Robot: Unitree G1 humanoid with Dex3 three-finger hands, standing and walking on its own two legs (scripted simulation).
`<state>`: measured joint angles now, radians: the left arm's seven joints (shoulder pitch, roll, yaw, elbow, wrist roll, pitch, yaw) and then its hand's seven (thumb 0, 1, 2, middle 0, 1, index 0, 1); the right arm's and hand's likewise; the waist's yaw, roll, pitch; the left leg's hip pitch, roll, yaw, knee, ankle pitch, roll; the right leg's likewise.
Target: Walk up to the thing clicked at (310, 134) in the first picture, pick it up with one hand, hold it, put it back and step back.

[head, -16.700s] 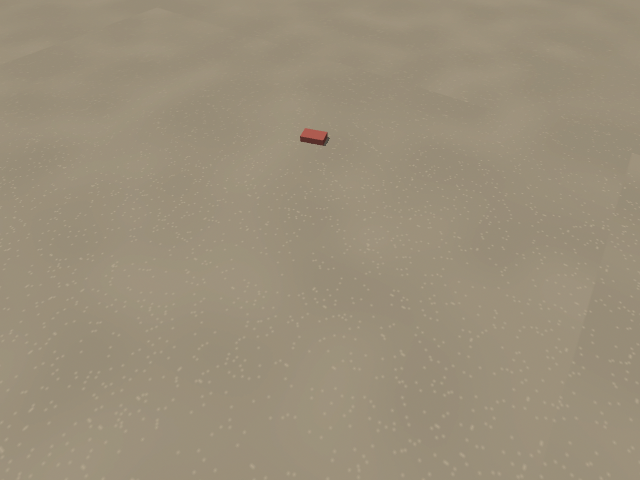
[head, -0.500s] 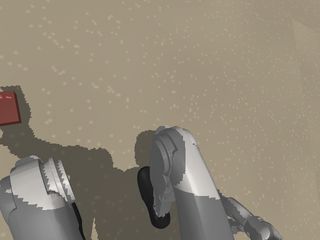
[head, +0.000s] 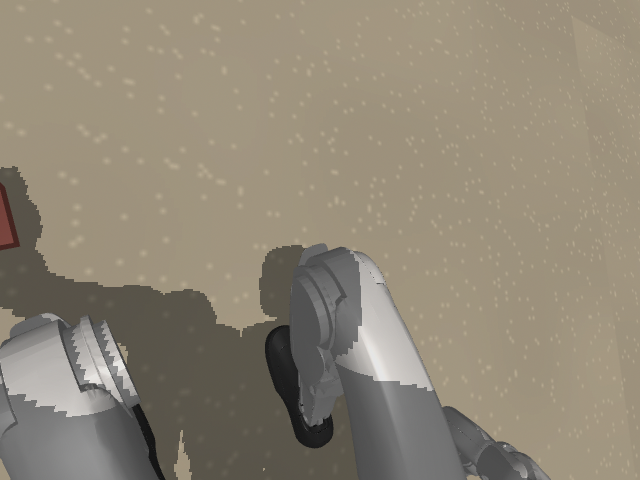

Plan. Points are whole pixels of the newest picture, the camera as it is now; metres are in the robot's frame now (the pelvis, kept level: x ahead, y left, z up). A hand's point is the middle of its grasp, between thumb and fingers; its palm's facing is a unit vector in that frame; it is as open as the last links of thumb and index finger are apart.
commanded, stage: rest palm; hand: left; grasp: from above
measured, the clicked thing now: out of the picture +0.44 +0.34 -0.28
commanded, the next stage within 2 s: close in 0.12 s
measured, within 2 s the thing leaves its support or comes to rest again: neither
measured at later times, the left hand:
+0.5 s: hand out of the picture +0.42 +0.33 -0.25, palm faces -0.46 -0.12 -0.88, open 13.9 cm
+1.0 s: hand out of the picture +0.42 +0.34 -0.25, palm faces -0.46 -0.14 -0.88, open 12.2 cm
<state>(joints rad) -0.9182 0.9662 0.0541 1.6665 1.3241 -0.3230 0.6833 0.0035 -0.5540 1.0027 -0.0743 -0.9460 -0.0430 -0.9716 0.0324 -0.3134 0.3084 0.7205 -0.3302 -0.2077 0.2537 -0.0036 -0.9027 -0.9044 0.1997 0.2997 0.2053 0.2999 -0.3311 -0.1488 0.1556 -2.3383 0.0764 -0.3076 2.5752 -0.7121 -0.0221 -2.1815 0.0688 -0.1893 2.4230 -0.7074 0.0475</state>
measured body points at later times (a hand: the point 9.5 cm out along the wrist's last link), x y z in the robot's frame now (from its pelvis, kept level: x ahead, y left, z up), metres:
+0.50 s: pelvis +0.00 +0.00 +0.00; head +0.26 +0.14 +0.34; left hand +0.44 +0.33 -0.20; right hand +0.08 -0.25 -0.06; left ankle +0.06 +0.14 -0.26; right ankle +0.11 -0.12 -0.26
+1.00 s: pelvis +0.00 +0.00 +0.00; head +0.26 +0.14 +0.34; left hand +0.44 +0.34 -0.20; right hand +0.08 -0.25 -0.06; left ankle +0.06 +0.14 -0.26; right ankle +0.11 -0.12 -0.26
